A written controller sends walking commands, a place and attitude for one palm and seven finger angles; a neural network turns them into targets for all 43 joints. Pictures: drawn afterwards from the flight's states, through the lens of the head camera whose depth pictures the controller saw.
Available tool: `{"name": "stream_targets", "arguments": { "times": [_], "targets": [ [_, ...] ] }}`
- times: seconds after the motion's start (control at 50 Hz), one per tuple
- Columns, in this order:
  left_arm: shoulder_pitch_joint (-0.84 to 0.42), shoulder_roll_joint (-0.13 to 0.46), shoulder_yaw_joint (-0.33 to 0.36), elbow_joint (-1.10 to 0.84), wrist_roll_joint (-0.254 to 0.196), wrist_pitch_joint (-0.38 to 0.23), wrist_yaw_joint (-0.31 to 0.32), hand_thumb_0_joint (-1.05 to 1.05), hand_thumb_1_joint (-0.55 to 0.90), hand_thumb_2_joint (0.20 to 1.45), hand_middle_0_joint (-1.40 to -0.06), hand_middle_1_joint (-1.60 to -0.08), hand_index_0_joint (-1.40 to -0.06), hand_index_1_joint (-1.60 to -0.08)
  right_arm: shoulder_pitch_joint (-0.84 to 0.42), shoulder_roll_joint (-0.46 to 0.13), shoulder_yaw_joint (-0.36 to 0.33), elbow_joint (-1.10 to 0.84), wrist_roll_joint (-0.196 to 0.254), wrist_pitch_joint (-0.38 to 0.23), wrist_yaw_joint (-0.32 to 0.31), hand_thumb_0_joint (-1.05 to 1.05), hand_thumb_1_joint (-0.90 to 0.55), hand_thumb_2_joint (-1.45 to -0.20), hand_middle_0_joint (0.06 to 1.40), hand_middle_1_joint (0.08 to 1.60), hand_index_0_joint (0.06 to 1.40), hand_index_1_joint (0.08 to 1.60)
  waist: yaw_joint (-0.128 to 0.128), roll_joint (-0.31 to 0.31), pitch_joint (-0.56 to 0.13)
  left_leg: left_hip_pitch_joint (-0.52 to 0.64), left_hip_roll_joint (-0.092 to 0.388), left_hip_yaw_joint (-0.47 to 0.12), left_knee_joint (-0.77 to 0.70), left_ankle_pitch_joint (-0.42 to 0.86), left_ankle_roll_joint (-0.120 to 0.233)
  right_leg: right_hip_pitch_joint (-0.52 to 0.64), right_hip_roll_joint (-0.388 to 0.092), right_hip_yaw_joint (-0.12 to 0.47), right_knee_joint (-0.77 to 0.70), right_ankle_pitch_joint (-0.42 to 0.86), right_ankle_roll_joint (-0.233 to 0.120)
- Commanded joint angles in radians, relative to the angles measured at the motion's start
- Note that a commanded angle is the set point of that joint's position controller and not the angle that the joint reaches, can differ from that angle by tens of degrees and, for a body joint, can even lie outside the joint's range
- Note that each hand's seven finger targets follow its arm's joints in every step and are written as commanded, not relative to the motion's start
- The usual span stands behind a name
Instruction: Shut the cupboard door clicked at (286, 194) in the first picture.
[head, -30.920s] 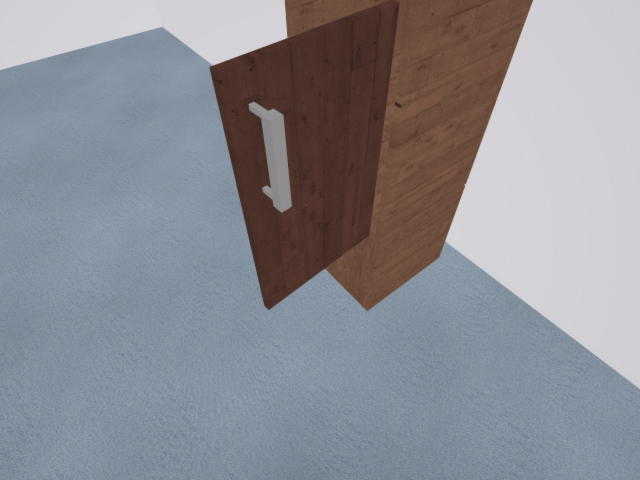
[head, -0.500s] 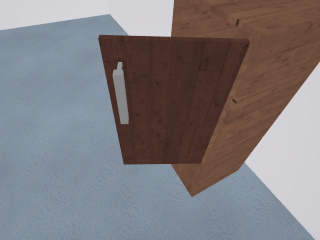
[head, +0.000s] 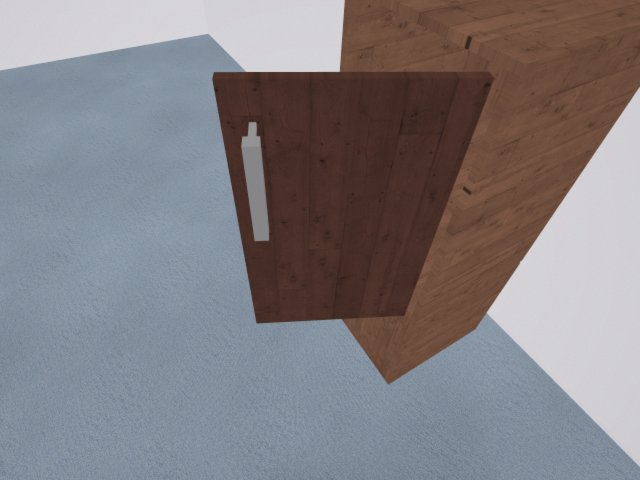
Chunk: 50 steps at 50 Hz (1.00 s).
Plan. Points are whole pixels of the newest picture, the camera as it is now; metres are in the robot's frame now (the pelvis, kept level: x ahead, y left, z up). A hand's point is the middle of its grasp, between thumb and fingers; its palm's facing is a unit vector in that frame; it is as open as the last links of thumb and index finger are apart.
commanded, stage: look again from close up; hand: left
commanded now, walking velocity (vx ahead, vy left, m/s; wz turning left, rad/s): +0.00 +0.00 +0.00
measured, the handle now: (257, 184) +0.48 +0.12 +0.10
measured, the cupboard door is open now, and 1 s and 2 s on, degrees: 63 63 63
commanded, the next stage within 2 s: raise the hand and make a fist in 0.52 s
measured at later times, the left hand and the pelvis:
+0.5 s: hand out of the picture +0.07 +0.19 -0.15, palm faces -0.02 -0.94 -0.33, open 7.4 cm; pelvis +0.00 -0.05 +0.01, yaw +1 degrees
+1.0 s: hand (179, 462) +0.15 +0.18 -0.05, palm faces +0.20 -0.98 -0.03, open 6.4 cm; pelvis +0.00 -0.07 -0.09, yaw +4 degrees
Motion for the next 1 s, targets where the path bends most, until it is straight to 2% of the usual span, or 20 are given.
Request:
{"name": "stream_targets", "arguments": {
  "times": [0.0,0.16,0.32,0.46,0.58,0.6,0.62,0.64,0.66,0.68,0.7,0.72,0.74,0.76,0.8,0.82,0.84,0.88,0.92,0.98],
  "targets": [
    [0.004,0.151,0.032,-0.040,0.001,-0.030,0.005,0.000,0.900,0.900,-0.200,-0.300,-0.200,-0.300,-0.051,-0.181,-0.038,-0.062,0.009,-0.030,-0.012,0.000,-0.900,-0.900,0.200,0.300,0.200,0.300,-0.002,0.041,-0.019,-0.029,0.154,-0.177,-0.203,-0.075,-0.027,0.006,-0.002,-0.020,-0.049,0.025,-0.060],
    [-0.026,0.185,0.035,-0.010,0.002,-0.035,0.001,0.000,0.900,0.900,-0.200,-0.300,-0.200,-0.300,-0.083,-0.212,-0.038,-0.034,0.012,-0.030,-0.010,0.000,-0.900,-0.900,0.200,0.300,0.200,0.300,-0.005,0.022,-0.004,-0.030,0.150,-0.166,-0.194,-0.119,-0.032,-0.014,-0.008,0.009,-0.092,-0.034,-0.063],
    [-0.080,0.228,0.039,-0.009,-0.001,-0.041,-0.005,0.000,0.900,0.900,-0.200,-0.300,-0.200,-0.300,-0.114,-0.236,-0.034,-0.014,0.010,-0.031,-0.008,0.000,-0.900,-0.900,0.200,0.300,0.200,0.300,-0.010,-0.013,-0.028,0.011,0.141,-0.145,-0.164,-0.057,-0.043,-0.033,-0.024,0.046,-0.138,-0.080,-0.068],
    [-0.126,0.251,0.041,-0.012,-0.003,-0.048,-0.006,0.000,0.900,0.900,-0.200,-0.300,-0.200,-0.300,-0.137,-0.248,-0.026,0.003,0.010,-0.035,-0.006,0.000,-0.900,-0.900,0.200,0.300,0.200,0.300,-0.008,-0.036,-0.057,0.038,0.147,-0.135,-0.153,0.060,-0.047,0.010,-0.031,0.045,-0.149,0.010,-0.069],
    [-0.161,0.262,0.039,-0.016,-0.005,-0.048,-0.008,0.000,0.900,0.900,-0.200,-0.300,-0.200,-0.300,-0.156,-0.263,-0.019,0.016,0.009,-0.037,-0.006,0.000,-0.900,-0.900,0.200,0.300,0.200,0.300,-0.005,0.005,-0.072,0.041,0.153,-0.137,-0.168,0.098,-0.053,0.049,-0.029,0.036,-0.149,0.057,-0.068],
    [-0.032,0.154,0.026,0.014,-0.007,-0.045,0.026,0.000,0.900,0.900,-0.200,-0.300,-0.200,-0.300,-0.093,-0.186,-0.014,-0.035,0.025,-0.040,-0.005,0.000,-0.900,-0.900,0.200,0.300,0.200,0.300,0.001,-0.011,-0.176,0.045,0.182,-0.055,-0.021,0.055,-0.081,0.125,-0.052,-0.006,-0.091,0.113,-0.045],
    [-0.888,1.015,0.793,-1.433,-0.062,-0.318,0.017,0.000,0.900,0.900,-0.200,-0.300,-0.200,-0.300,0.031,-0.316,-0.099,-0.328,-0.029,-0.171,-0.115,0.000,-0.900,-0.900,0.200,0.300,0.200,0.300,-0.030,-0.098,-0.299,0.104,0.123,-0.173,0.057,0.240,-0.009,0.148,-0.011,-0.053,0.172,0.095,-0.106],
    [0.021,0.211,0.187,-0.862,-0.101,-0.212,-0.019,0.000,0.900,0.900,-0.218,-0.320,-0.218,-0.320,-0.188,-0.175,-0.035,-0.364,0.071,-0.205,-0.121,0.000,-0.900,-0.900,0.200,0.300,0.200,0.300,0.053,0.238,-0.463,0.209,0.083,-0.088,0.125,0.436,-0.072,-0.052,0.065,-0.170,0.319,0.035,-0.090],
    [0.242,-0.008,0.170,-0.998,-0.210,-0.135,-0.051,0.000,0.900,0.900,-0.237,-0.340,-0.237,-0.340,-0.189,-0.136,-0.030,-0.447,0.059,-0.244,-0.079,0.000,-0.900,-0.900,0.200,0.300,0.200,0.300,0.054,0.368,-0.430,0.161,0.075,-0.084,0.103,0.546,-0.131,-0.017,0.075,-0.190,0.222,0.059,-0.081],
    [0.171,0.058,0.224,-1.014,-0.203,-0.186,-0.056,0.000,0.900,0.900,-0.255,-0.360,-0.255,-0.360,-0.133,-0.100,-0.046,-0.434,0.068,-0.290,-0.060,0.000,-0.900,-0.900,0.200,0.300,0.200,0.300,0.023,0.225,-0.226,-0.021,0.067,-0.083,0.056,0.350,-0.115,-0.094,0.085,-0.180,0.128,0.065,-0.072],
    [0.234,0.085,0.314,-0.947,-0.243,-0.241,-0.072,0.000,0.900,0.900,-0.273,-0.380,-0.273,-0.380,-0.129,-0.122,-0.074,-0.440,0.056,-0.306,-0.058,0.000,-0.900,-0.900,0.200,0.300,0.200,0.300,0.028,0.131,-0.075,-0.174,0.053,-0.091,0.078,0.154,-0.115,-0.158,0.100,-0.189,0.119,-0.001,-0.072],
    [0.250,0.050,0.307,-0.866,-0.263,-0.314,-0.101,0.000,0.900,0.900,-0.292,-0.400,-0.292,-0.400,-0.131,-0.132,-0.071,-0.453,0.051,-0.317,-0.050,0.000,-0.900,-0.900,0.200,0.300,0.200,0.300,0.003,-0.008,0.019,-0.288,0.049,-0.104,0.109,0.013,-0.112,-0.260,0.107,-0.212,0.161,-0.087,-0.070],
    [0.301,0.027,0.336,-0.791,-0.295,-0.405,-0.142,0.000,0.900,0.900,-0.310,-0.420,-0.310,-0.420,-0.128,-0.126,-0.079,-0.460,0.043,-0.327,-0.045,0.000,-0.900,-0.900,0.200,0.300,0.200,0.300,0.019,-0.118,0.051,-0.387,0.038,-0.101,0.162,-0.084,-0.110,-0.343,0.113,-0.207,0.201,-0.191,-0.070],
    [0.345,0.033,0.367,-0.746,-0.320,-0.498,-0.201,0.000,0.900,0.900,-0.328,-0.440,-0.328,-0.440,-0.119,-0.123,-0.084,-0.470,0.044,-0.338,-0.040,0.000,-0.900,-0.900,0.200,0.300,0.200,0.300,0.039,-0.106,0.055,-0.441,0.026,-0.089,0.218,-0.115,-0.114,-0.381,0.103,-0.182,0.244,-0.232,-0.083],
    [0.284,0.073,0.396,-0.782,-0.364,-0.681,-0.329,0.000,0.900,0.900,-0.365,-0.480,-0.365,-0.480,-0.123,-0.132,-0.080,-0.504,0.032,-0.373,-0.029,0.000,-0.900,-0.900,0.200,0.300,0.200,0.300,0.052,-0.076,-0.062,-0.529,0.019,-0.071,0.356,-0.156,-0.101,-0.475,0.085,-0.127,0.343,-0.312,-0.089],
    [0.239,0.108,0.409,-0.804,-0.384,-0.734,-0.394,0.000,0.900,0.900,-0.383,-0.500,-0.383,-0.500,-0.119,-0.142,-0.078,-0.528,0.030,-0.392,-0.032,0.000,-0.900,-0.900,0.200,0.300,0.200,0.300,0.050,-0.061,-0.146,-0.559,0.019,-0.068,0.416,-0.158,-0.091,-0.489,0.076,-0.091,0.384,-0.330,-0.090],
    [0.240,0.142,0.433,-0.819,-0.395,-0.736,-0.438,0.000,0.900,0.900,-0.402,-0.520,-0.402,-0.520,-0.120,-0.148,-0.079,-0.556,0.034,-0.403,-0.038,0.000,-0.900,-0.900,0.200,0.300,0.200,0.300,0.065,-0.034,-0.225,-0.580,0.020,-0.061,0.452,-0.158,-0.079,-0.486,0.074,-0.062,0.406,-0.351,-0.089],
    [0.151,0.181,0.439,-0.952,-0.441,-0.683,-0.499,0.000,0.900,0.900,-0.438,-0.560,-0.438,-0.560,-0.113,-0.160,-0.068,-0.616,0.044,-0.414,-0.051,0.000,-0.900,-0.900,0.200,0.300,0.200,0.300,0.063,0.050,-0.347,-0.579,0.019,-0.059,0.493,-0.170,-0.064,-0.476,0.070,-0.024,0.425,-0.395,-0.083],
    [0.108,0.170,0.426,-1.058,-0.474,-0.616,-0.520,0.000,0.900,0.900,-0.475,-0.600,-0.475,-0.600,-0.105,-0.149,-0.056,-0.643,0.057,-0.418,-0.075,0.000,-0.900,-0.900,0.200,0.300,0.200,0.300,0.044,-0.003,-0.390,-0.590,0.027,-0.071,0.526,-0.184,-0.052,-0.463,0.075,0.005,0.393,-0.438,-0.066],
    [0.007,0.212,0.416,-1.293,-0.455,-0.558,-0.488,0.000,0.900,0.900,-0.530,-0.660,-0.530,-0.660,-0.076,-0.147,-0.049,-0.632,0.055,-0.415,-0.108,0.000,-0.900,-0.900,0.200,0.300,0.200,0.300,0.017,0.049,-0.427,-0.556,0.045,-0.088,0.556,-0.112,-0.038,-0.438,0.096,-0.002,0.410,-0.308,-0.063]
  ]
}}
